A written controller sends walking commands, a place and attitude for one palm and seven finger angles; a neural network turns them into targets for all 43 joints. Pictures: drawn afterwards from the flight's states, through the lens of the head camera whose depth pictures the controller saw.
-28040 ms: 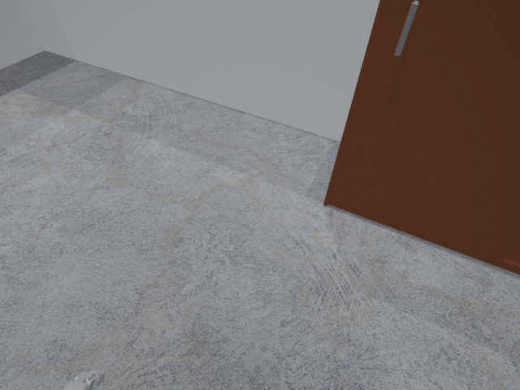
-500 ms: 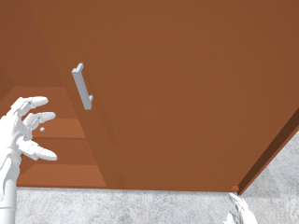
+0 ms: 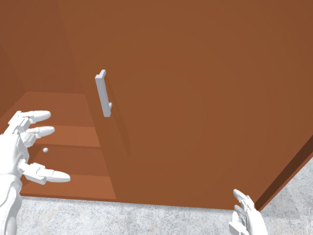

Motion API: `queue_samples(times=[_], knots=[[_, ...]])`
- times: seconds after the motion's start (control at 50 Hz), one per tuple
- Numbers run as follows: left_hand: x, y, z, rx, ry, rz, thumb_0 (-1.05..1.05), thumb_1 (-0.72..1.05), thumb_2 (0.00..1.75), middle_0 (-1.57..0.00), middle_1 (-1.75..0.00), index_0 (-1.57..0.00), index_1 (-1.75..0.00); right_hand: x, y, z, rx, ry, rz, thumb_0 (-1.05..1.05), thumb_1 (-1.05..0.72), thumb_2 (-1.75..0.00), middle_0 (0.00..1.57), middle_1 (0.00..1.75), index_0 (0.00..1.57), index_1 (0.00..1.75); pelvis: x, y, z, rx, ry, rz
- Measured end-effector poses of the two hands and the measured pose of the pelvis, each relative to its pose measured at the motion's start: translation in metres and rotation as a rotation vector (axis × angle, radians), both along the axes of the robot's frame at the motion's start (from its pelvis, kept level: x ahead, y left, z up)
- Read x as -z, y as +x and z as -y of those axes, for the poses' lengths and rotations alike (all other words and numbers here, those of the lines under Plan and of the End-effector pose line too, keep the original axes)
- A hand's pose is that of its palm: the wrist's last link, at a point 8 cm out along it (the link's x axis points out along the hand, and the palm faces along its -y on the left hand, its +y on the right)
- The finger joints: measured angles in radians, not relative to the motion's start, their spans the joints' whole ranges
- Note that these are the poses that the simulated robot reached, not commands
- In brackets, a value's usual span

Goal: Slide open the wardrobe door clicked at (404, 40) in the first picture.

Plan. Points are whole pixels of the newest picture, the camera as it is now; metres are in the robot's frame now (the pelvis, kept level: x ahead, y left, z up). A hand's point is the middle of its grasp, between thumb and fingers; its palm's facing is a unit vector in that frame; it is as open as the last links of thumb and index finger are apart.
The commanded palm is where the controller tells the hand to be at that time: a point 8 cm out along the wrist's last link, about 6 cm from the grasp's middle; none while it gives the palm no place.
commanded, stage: draw the hand back to the body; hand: left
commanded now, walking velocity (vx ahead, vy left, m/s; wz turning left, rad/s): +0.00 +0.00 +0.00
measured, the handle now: (105, 93) +0.47 +0.23 +0.14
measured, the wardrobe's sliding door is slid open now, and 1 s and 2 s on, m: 0.69 0.69 0.69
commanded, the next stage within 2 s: step back with the hand held close in 0.98 s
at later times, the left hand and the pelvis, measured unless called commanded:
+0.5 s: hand (43, 150) +0.21 +0.27 +0.17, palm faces +0.44 -0.83 -0.35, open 9.7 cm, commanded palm +0.17 +0.30 +0.18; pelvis +0.02 +0.01 +0.01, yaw -1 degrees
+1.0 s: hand (48, 158) +0.20 +0.24 +0.17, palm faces +0.46 -0.82 -0.36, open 7.4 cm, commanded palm +0.15 +0.28 +0.18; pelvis +0.02 -0.02 +0.01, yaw -1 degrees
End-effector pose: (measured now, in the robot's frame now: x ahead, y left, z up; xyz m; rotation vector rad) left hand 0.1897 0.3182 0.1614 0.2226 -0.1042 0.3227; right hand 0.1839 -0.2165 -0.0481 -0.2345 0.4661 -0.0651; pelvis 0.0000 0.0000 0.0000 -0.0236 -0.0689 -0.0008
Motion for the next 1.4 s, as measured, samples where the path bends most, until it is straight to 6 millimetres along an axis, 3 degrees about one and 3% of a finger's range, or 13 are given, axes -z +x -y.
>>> queue_samples(times=[0.12,0.24,0.44,0.74,1.02,1.18,1.3,1.4], knots=[[-0.002,-0.016,0.003,-0.117,0.084,0.026,-0.01,-0.26,0.34,-0.24,-0.98,-0.25,-0.98,0.009,0.001,-0.016,-0.027,0.01,-0.077,0.01,-0.9,-0.9,0.2,0.3,0.2,0.31,-0.003,0.001,-0.008,0.004,0.007,0.008],[-0.007,-0.02,0.004,-0.146,0.122,0.046,-0.01,-0.06,0.43,-0.24,-0.86,-0.24,-0.86,0.018,-0.004,-0.018,-0.017,0.007,-0.157,0.01,-0.9,-0.9,0.2,0.3,0.2,0.31,-0.006,0.009,-0.011,0.005,0.011,0.023],[-0.022,-0.014,0.013,-0.117,0.184,0.061,0.0,0.3,0.61,-0.23,-0.65,-0.23,-0.65,0.018,0.0,-0.005,0.023,0.012,-0.18,0.01,-0.9,-0.9,0.2,0.3,0.2,0.31,-0.008,0.02,-0.009,0.019,0.014,0.031],[-0.025,-0.034,0.027,-0.143,0.2,0.049,0.01,0.79,0.85,-0.21,-0.36,-0.22,-0.36,0.012,0.012,0.014,0.024,-0.001,-0.167,0.01,-0.9,-0.9,0.2,0.3,0.2,0.3,-0.009,0.019,0.006,0.012,0.014,0.038],[-0.026,-0.037,0.04,-0.132,0.2,0.047,0.02,0.89,0.89,-0.21,-0.3,-0.21,-0.3,0.015,0.005,0.021,0.027,0.012,-0.176,0.01,-0.9,-0.9,0.2,0.3,0.2,0.3,-0.01,0.015,0.018,0.013,0.015,0.045],[-0.031,-0.034,0.035,-0.137,0.23,0.07,0.02,0.89,0.9,-0.21,-0.3,-0.21,-0.3,0.017,-0.001,0.027,0.041,-0.002,-0.206,0.01,-0.9,-0.9,0.2,0.3,0.2,0.3,-0.01,0.011,0.019,0.01,0.006,0.021],[-0.025,-0.028,0.03,-0.095,0.255,0.049,0.02,0.9,0.9,-0.21,-0.3,-0.21,-0.3,0.012,-0.01,0.028,0.083,-0.017,-0.232,0.01,-0.9,-0.9,0.2,0.3,0.2,0.3,-0.008,-0.002,0.011,0.025,0.003,-0.031],[-0.016,-0.035,0.03,-0.015,0.263,-0.004,0.02,0.9,0.9,-0.21,-0.3,-0.21,-0.3,0.009,-0.026,0.024,0.134,-0.028,-0.235,0.01,-0.9,-0.9,0.2,0.3,0.2,0.3,-0.007,-0.012,-0.003,0.036,0.002,-0.05]])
